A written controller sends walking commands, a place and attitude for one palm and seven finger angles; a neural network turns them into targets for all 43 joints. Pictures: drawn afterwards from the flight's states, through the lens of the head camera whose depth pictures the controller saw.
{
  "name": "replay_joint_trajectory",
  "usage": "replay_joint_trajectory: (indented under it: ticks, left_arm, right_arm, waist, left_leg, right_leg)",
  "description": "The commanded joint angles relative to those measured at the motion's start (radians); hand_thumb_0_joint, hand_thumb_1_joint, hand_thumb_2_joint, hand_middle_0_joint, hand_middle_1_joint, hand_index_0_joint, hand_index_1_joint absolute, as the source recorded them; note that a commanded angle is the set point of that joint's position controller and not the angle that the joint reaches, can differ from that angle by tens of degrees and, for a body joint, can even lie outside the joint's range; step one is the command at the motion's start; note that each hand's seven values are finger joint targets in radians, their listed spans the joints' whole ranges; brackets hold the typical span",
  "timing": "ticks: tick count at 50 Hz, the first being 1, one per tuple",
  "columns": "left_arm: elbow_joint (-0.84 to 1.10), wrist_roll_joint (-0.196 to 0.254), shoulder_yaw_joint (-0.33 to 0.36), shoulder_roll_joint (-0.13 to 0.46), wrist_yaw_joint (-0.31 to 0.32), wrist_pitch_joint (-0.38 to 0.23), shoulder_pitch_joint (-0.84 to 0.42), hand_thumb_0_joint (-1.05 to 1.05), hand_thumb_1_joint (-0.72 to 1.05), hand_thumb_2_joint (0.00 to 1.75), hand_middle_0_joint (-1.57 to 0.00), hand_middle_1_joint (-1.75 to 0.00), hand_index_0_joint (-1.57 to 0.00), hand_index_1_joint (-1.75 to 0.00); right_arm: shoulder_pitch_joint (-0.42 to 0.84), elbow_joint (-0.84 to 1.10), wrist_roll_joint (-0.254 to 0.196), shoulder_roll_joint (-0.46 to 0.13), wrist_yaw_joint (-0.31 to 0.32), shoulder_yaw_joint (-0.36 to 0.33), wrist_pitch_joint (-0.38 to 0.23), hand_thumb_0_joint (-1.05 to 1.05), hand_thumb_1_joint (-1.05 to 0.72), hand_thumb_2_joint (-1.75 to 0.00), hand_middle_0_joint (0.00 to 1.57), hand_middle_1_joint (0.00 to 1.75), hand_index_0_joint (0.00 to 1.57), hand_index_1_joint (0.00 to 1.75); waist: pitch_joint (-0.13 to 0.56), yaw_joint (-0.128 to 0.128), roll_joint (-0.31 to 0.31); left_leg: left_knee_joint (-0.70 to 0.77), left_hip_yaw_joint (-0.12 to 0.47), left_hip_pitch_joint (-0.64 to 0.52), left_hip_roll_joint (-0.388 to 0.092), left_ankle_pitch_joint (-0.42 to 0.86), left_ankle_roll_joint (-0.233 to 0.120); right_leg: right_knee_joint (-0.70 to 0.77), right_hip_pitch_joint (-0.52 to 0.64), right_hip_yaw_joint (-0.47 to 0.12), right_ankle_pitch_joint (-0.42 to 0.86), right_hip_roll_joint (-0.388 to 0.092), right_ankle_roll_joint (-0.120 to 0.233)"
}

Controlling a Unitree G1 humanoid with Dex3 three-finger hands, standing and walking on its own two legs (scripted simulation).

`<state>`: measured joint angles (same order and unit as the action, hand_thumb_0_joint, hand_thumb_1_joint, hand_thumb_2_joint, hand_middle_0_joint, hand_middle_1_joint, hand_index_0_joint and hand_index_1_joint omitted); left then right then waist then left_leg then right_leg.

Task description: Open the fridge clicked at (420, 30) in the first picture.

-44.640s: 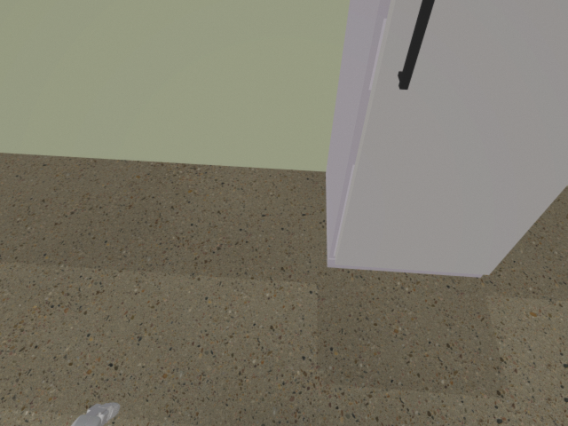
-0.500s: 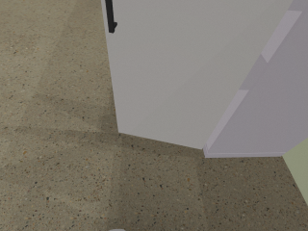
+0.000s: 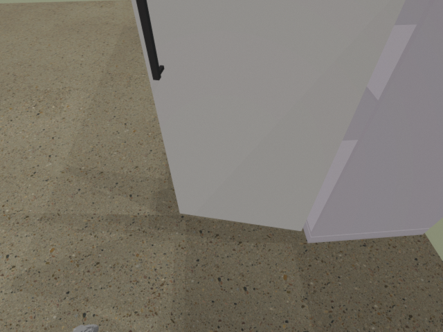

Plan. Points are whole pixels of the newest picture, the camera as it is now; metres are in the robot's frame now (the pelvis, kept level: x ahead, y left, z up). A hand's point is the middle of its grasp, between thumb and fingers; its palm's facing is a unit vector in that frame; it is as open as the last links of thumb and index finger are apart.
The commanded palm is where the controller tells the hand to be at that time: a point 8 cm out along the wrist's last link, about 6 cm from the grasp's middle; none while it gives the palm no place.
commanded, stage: let the arm hang, fingers relaxed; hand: left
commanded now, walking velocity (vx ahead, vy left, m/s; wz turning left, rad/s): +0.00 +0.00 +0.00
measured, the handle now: (149, 21) +0.73 +0.22 +0.23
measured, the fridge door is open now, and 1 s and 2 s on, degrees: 76 76 76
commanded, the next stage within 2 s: look to check the result in 0.18 s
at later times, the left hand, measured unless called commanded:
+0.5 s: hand out of the picture +0.09 +0.23 -0.16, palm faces -0.03 -0.95 -0.33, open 7.4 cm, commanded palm none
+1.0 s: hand out of the picture +0.13 +0.22 -0.15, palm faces -0.04 -0.95 -0.32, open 7.4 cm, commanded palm none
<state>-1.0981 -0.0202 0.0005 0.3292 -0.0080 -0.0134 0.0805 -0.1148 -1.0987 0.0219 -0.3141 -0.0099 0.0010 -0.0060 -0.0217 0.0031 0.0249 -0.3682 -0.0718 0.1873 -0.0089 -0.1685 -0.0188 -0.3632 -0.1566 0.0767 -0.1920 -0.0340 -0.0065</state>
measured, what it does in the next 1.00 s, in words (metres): stands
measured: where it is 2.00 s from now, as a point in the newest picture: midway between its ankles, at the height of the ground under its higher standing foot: outside the picture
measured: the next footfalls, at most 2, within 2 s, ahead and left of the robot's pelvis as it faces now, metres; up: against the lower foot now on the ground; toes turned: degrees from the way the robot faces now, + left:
none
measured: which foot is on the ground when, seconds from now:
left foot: down 0.00-1.00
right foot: down 0.00-1.00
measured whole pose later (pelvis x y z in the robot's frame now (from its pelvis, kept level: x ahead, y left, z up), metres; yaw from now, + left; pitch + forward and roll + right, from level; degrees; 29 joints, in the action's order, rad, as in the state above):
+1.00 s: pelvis +0.04 -0.02 +0.00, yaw -1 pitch -1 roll +0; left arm -1.12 -0.02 0.00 0.32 0.00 -0.02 0.09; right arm -0.09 -1.13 0.02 -0.33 0.00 0.00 0.00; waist -0.03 0.01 0.00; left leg -0.30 -0.07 0.09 -0.04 -0.19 0.02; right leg -0.28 -0.06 0.08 -0.21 0.00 0.02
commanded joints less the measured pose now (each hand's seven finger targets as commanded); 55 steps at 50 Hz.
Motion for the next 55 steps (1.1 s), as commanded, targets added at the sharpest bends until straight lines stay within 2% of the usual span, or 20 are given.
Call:
replay_joint_trajectory:
  ticks: [1,9,14,21,34,38,41,45,49,55]
  left_arm:
    - [0.039,0.005,0.035,0.191,0.012,-0.024,-0.019,0.0,0.9,0.9,-0.2,-0.3,-0.2,-0.3]
    - [0.035,0.004,0.039,0.194,0.013,-0.026,-0.026,0.0,0.9,0.9,-0.2,-0.3,-0.2,-0.3]
    - [0.029,0.005,0.041,0.196,0.013,-0.029,-0.023,0.0,0.9,0.9,-0.2,-0.3,-0.2,-0.3]
    - [0.02,0.008,0.041,0.197,0.017,-0.032,-0.009,0.0,0.9,0.9,-0.2,-0.3,-0.2,-0.3]
    - [0.017,0.008,0.039,0.205,0.02,-0.029,-0.011,0.0,0.9,0.9,-0.2,-0.3,-0.2,-0.3]
    - [0.022,0.008,0.042,0.208,0.022,-0.033,-0.007,0.0,0.9,0.9,-0.2,-0.3,-0.2,-0.3]
    - [0.024,0.009,0.042,0.206,0.022,-0.032,-0.009,0.0,0.9,0.9,-0.2,-0.3,-0.2,-0.3]
    - [0.025,0.009,0.043,0.203,0.022,-0.03,-0.012,0.0,0.9,0.9,-0.2,-0.3,-0.2,-0.3]
    - [0.027,0.008,0.043,0.203,0.021,-0.029,-0.017,0.0,0.9,0.9,-0.2,-0.3,-0.2,-0.3]
    - [0.027,0.009,0.043,0.201,0.019,-0.029,-0.018,0.0,0.9,0.9,-0.2,-0.3,-0.2,-0.3]
  right_arm:
    - [0.034,0.043,-0.002,-0.204,0.018,-0.039,-0.024,0.0,-0.9,-0.9,0.2,0.3,0.2,0.3]
    - [0.06,0.038,-0.003,-0.211,0.022,-0.038,-0.026,0.0,-0.9,-0.9,0.2,0.3,0.2,0.3]
    - [0.062,0.035,-0.004,-0.212,0.024,-0.036,-0.023,0.0,-0.9,-0.9,0.2,0.3,0.2,0.3]
    - [0.055,0.031,-0.005,-0.218,0.029,-0.038,-0.023,0.0,-0.9,-0.9,0.2,0.3,0.2,0.3]
    - [0.056,0.027,-0.006,-0.218,0.03,-0.037,-0.016,0.0,-0.9,-0.9,0.2,0.3,0.2,0.3]
    - [0.05,0.03,-0.006,-0.219,0.031,-0.037,-0.019,0.0,-0.9,-0.9,0.2,0.3,0.2,0.3]
    - [0.049,0.029,-0.005,-0.217,0.032,-0.037,-0.019,0.0,-0.9,-0.9,0.2,0.3,0.2,0.3]
    - [0.048,0.029,-0.004,-0.214,0.033,-0.037,-0.018,0.0,-0.9,-0.9,0.2,0.3,0.2,0.3]
    - [0.048,0.03,-0.005,-0.213,0.033,-0.036,-0.017,0.0,-0.9,-0.9,0.2,0.3,0.2,0.3]
    - [0.044,0.026,-0.004,-0.215,0.032,-0.036,-0.019,0.0,-0.9,-0.9,0.2,0.3,0.2,0.3]
  waist:
    - [0.076,-0.002,-0.023]
    - [0.081,0.001,0.005]
    - [0.083,0.005,-0.011]
    - [0.113,0.006,-0.024]
    - [0.076,0.005,-0.034]
    - [0.106,0.004,-0.05]
    - [0.102,0.004,-0.04]
    - [0.088,0.004,-0.013]
    - [0.061,0.004,-0.027]
    - [0.074,0.004,-0.022]
  left_leg:
    - [0.087,0.138,-0.035,-0.126,0.144,-0.005]
    - [0.096,0.129,-0.066,-0.128,0.164,0.0]
    - [0.093,0.123,-0.081,-0.13,0.167,0.002]
    - [0.077,0.116,-0.118,-0.134,0.232,0.004]
    - [0.086,0.106,-0.122,-0.135,0.213,0.005]
    - [0.079,0.106,-0.134,-0.135,0.254,0.006]
    - [0.08,0.1,-0.134,-0.137,0.267,0.008]
    - [0.087,0.098,-0.129,-0.138,0.252,0.01]
    - [0.096,0.1,-0.118,-0.139,0.219,0.011]
    - [0.105,0.102,-0.123,-0.139,0.202,0.01]
  right_leg:
    - [0.067,0.04,-0.107,0.11,-0.109,0.038]
    - [0.088,0.058,-0.108,0.132,-0.113,0.04]
    - [0.1,0.066,-0.112,0.164,-0.116,0.043]
    - [0.092,0.093,-0.106,0.267,-0.121,0.045]
    - [0.106,0.086,-0.11,0.273,-0.12,0.045]
    - [0.094,0.112,-0.107,0.336,-0.119,0.044]
    - [0.09,0.118,-0.105,0.358,-0.121,0.044]
    - [0.098,0.114,-0.111,0.325,-0.119,0.048]
    - [0.11,0.102,-0.114,0.293,-0.115,0.047]
    - [0.117,0.108,-0.119,0.265,-0.114,0.047]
